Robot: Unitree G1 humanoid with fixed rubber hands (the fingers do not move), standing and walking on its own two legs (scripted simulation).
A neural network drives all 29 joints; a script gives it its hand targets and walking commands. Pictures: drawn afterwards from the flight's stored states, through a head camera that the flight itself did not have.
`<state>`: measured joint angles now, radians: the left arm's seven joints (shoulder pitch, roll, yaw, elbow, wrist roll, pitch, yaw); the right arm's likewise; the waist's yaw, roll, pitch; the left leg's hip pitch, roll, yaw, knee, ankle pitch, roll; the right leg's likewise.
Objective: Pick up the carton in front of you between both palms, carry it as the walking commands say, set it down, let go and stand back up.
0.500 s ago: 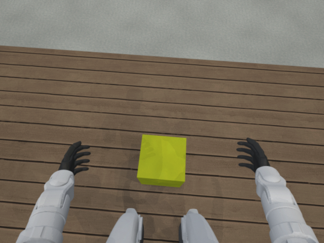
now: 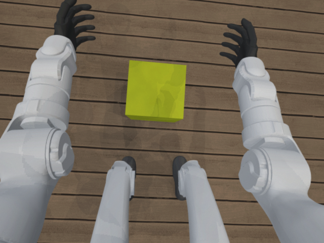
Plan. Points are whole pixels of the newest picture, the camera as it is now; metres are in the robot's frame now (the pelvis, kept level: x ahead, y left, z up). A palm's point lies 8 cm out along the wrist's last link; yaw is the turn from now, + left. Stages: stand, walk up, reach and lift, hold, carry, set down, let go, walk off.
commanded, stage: reach and lift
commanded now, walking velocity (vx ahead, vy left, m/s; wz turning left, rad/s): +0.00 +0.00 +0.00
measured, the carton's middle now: (155, 95) +0.50 +0.00 -0.50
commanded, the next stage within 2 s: none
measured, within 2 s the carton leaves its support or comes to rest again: leaves its support in 1.62 s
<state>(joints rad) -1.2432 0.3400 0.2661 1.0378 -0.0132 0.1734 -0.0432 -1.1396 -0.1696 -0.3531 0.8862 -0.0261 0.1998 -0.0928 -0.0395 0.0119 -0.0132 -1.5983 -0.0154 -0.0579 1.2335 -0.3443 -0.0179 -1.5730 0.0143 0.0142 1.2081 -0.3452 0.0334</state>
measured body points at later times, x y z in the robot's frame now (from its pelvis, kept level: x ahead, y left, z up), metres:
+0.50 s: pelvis +0.00 -0.01 -0.16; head +0.35 +0.00 +0.13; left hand +0.52 +0.19 -0.33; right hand +0.50 -0.20 -0.32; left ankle +0.09 +0.12 -0.59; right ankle +0.09 -0.13 -0.59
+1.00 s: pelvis -0.02 +0.00 -0.26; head +0.35 +0.01 -0.01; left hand +0.53 +0.18 -0.45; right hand +0.51 -0.19 -0.44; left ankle +0.09 +0.12 -0.59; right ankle +0.09 -0.13 -0.59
